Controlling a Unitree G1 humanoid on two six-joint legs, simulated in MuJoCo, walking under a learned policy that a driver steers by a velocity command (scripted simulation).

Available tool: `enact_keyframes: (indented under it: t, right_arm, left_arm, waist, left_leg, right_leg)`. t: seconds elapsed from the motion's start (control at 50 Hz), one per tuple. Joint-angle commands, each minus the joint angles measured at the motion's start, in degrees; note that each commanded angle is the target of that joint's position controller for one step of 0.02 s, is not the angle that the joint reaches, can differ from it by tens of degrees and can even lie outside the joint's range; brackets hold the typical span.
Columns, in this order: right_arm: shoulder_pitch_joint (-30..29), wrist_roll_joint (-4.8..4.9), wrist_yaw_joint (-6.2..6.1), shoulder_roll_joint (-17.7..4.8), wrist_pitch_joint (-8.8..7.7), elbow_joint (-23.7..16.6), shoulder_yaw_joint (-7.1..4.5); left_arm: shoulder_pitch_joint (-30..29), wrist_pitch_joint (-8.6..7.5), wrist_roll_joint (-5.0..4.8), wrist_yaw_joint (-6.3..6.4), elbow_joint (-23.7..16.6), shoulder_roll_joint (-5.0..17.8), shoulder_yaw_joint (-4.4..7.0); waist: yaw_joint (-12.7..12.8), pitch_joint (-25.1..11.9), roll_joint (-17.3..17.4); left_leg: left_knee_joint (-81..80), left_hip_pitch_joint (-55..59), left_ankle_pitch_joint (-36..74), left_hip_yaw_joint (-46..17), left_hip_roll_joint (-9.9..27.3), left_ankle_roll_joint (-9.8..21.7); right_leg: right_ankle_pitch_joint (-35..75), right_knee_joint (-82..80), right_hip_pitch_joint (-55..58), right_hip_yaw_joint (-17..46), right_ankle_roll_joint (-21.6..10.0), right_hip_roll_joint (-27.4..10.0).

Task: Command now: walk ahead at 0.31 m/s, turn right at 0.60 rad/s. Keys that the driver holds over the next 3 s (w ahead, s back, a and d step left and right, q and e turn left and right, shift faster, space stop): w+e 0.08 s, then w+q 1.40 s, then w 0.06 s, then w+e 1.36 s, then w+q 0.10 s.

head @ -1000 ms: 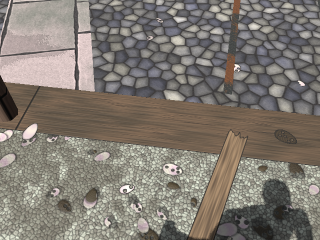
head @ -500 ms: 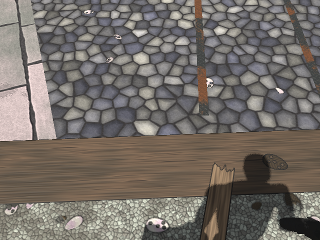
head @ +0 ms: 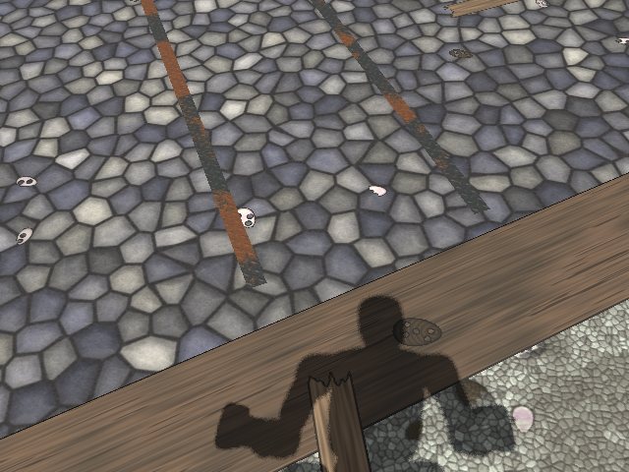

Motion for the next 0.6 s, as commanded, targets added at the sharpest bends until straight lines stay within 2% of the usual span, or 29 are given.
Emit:
enact_keyframes:
  t: [0.02,0.04,0.06,0.08,0.1,0.12,0.18,0.22,0.28,0.38,0.4,0.44,0.46,0.48,0.5,0.52,0.54,0.56,0.58,0.6]
  right_arm:
    - [-6.1,-1.78,0.93,-0.3,-0.92,-4.7,0.21]
    - [-9.6,-1.31,1.01,-2.5,-2.17,-7.9,-0.48]
    - [-11.4,-0.06,1.35,-6.5,-3.42,-7.8,-1.48]
    - [-9.8,0.21,1.66,-7.5,-4.26,-7.0,-1.92]
    - [-7.6,-0.7,1.74,-6.8,-4.61,-4.8,-1.79]
    - [-6.9,-1.53,1.87,-6.5,-4.84,-3.9,-1.71]
    - [-7.3,-1.04,2.48,-3.9,-4.49,-2.4,-0.83]
    - [-8.8,-0.57,2.71,-2.5,-4.1,-2.4,-0.12]
    - [-11.5,0.03,3.29,-1.8,-3.86,-3.3,0.64]
    - [-14.4,0.16,4.65,-1.5,-4.35,-5.2,1.41]
    - [-14.3,0.03,4.96,-1.7,-4.51,-5.5,1.4]
    - [-11.5,-0.25,5.12,-3.1,-4.57,-5.5,0.79]
    - [-7.3,-0.38,4.87,-4.6,-4.36,-4.7,-0.04]
    - [1.0,-0.38,4.4,-6.7,-4.11,-2.6,-1.38]
    - [9.4,-0.14,3.51,-9.8,-3.69,-1.2,-2.74]
    - [15.2,-0.16,2.8,-16.1,-3.59,-1.2,-4.11]
    - [16.2,0.25,2.82,-12.0,-3.67,-1.1,-2.87]
    - [13.2,-0.08,2.5,-10.0,-3.65,-1.3,-2.33]
    - [9.8,-0.04,2.2,-8.6,-3.69,-2.1,-1.91]
    - [6.4,-0.29,1.97,-7.0,-3.62,-2.8,-1.34]
  left_arm:
    - [16.8,-1.19,-0.47,1.05,2.3,11.4,4.03]
    - [14.7,-2.98,0.58,0.41,0.0,15.9,4.35]
    - [11.5,-4.51,1.09,0.22,-1.0,11.7,3.24]
    - [9.3,-5.47,0.86,0.44,-1.0,9.4,2.39]
    - [7.6,-5.79,0.53,0.69,-1.2,7.4,1.67]
    - [6.7,-5.75,0.39,1.01,-1.1,6.6,1.25]
    - [8.3,-6.26,1.19,1.76,-0.3,6.6,0.99]
    - [9.6,-6.41,1.31,1.92,0.6,7.1,1.1]
    - [11.0,-6.65,1.45,1.88,2.3,7.8,1.34]
    - [12.0,-6.62,0.81,1.76,5.1,8.0,1.79]
    - [11.7,-6.47,0.61,1.88,5.4,8.2,1.92]
    - [10.6,-6.09,0.63,2.32,5.4,9.2,2.21]
    - [10.2,-5.74,0.78,2.64,5.3,9.8,2.37]
    - [9.1,-5.24,0.8,2.98,5.1,10.0,2.27]
    - [10.0,-5.43,1.19,3.42,4.5,9.6,1.88]
    - [16.4,-6.75,2.49,2.41,2.0,2.4,-0.51]
    - [13.6,-8.87,1.37,1.58,2.8,3.8,-0.88]
    - [6.7,-10.06,-1.12,0.88,0.6,7.1,0.06]
    - [2.9,-10.9,-1.11,0.96,-0.6,7.0,-0.25]
    - [1.1,-11.19,0.37,1.38,-0.8,6.8,-0.07]
  waist:
    - [6.1,-2.6,-15.2]
    - [5.8,0.1,-17.4]
    - [5.5,2.5,-11.1]
    - [3.5,3.5,-10.0]
    - [2.5,2.4,-8.0]
    - [2.1,2.0,-7.7]
    - [2.7,0.3,-6.6]
    - [3.7,1.0,-6.1]
    - [5.2,3.8,-6.5]
    - [6.1,7.5,-5.1]
    - [5.7,7.3,-5.2]
    - [3.6,3.8,-6.6]
    - [1.4,-0.1,-7.8]
    - [-3.1,-5.0,-6.9]
    - [-7.0,-10.2,-4.1]
    - [-3.6,-19.2,11.4]
    - [-5.7,-26.2,9.5]
    - [-6.7,-16.7,6.8]
    - [-5.2,-10.3,2.1]
    - [-2.9,-5.5,-1.0]
  left_leg:
    - [23.3,-21.9,-22.3,0.2,0.4,0.2]
    - [31.7,-36.4,-23.3,-9.9,-6.0,-0.2]
    - [34.1,-37.9,-17.0,-14.4,-2.6,1.1]
    - [32.4,-37.7,-9.9,-14.8,-1.4,1.8]
    - [30.6,-35.9,-5.2,-14.3,0.0,1.3]
    - [27.6,-34.0,-1.0,-13.8,0.3,0.5]
    - [23.0,-29.1,8.4,-11.7,-0.2,-1.4]
    - [18.0,-27.4,12.6,-11.2,-0.5,-1.8]
    - [11.9,-25.6,16.5,-10.9,-1.0,-1.6]
    - [5.3,-25.4,15.1,-10.5,-2.1,1.7]
    - [4.5,-24.7,13.4,-10.0,-2.6,2.6]
    - [4.2,-18.7,9.3,-7.4,-5.4,4.8]
    - [5.1,-12.9,7.1,-5.6,-7.7,6.0]
    - [3.9,-1.8,8.0,-4.0,-10.5,7.7]
    - [4.6,15.2,9.4,-10.7,-7.5,10.1]
    - [2.2,38.3,1.0,-43.2,10.1,22.5]
    - [-8.8,42.7,-7.1,-60.8,14.1,24.8]
    - [-10.6,36.4,-8.6,-52.1,12.5,21.0]
    - [-11.2,26.9,-6.1,-45.0,10.1,18.7]
    - [-12.2,17.6,-0.9,-39.7,7.7,17.4]
  right_leg:
    - [-3.8,-14.4,21.8,22.1,-9.5,-11.9]
    - [-17.6,-22.6,19.9,43.8,-18.0,-18.3]
    - [-18.5,-25.0,19.0,40.3,-16.7,-17.4]
    - [-14.2,-24.4,18.4,35.5,-14.5,-15.6]
    - [-7.7,-23.6,19.1,29.9,-12.4,-13.7]
    - [-1.2,-23.7,19.1,25.5,-11.0,-12.0]
    - [14.5,-24.1,18.9,16.0,-8.7,-9.4]
    - [16.2,-24.9,18.2,11.8,-7.9,-8.7]
    - [15.5,-26.4,16.6,7.9,-7.6,-9.2]
    - [19.4,-26.0,20.2,3.4,-7.1,-12.2]
    - [23.5,-24.6,21.5,2.5,-6.6,-12.6]
    - [43.7,-18.4,23.7,0.2,-5.1,-12.4]
    - [56.0,-12.2,24.6,-1.0,-4.1,-11.8]
    - [63.2,-1.0,22.1,-3.5,-2.4,-9.7]
    - [55.0,13.1,10.1,-3.9,0.0,-8.1]
    - [10.9,39.3,-14.9,-2.2,5.0,2.4]
    - [-12.8,47.6,-22.3,9.0,4.5,6.9]
    - [-9.6,48.5,-27.8,10.6,3.2,3.1]
    - [-4.9,44.0,-27.2,9.6,2.2,0.3]
    - [-2.1,38.6,-25.0,8.7,2.2,-1.5]
Next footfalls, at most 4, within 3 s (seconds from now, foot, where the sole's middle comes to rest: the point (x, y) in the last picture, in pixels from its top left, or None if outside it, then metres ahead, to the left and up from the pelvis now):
0.50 left None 0.40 0.11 -0.77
0.96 right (364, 376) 0.70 -0.05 -0.77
1.48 left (221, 359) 0.76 0.28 -0.77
1.96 right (217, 256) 1.16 0.35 -0.87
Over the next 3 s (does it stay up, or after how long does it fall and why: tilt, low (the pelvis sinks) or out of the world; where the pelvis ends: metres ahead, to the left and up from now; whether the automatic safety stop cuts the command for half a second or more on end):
stays up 1.48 0.49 -0.11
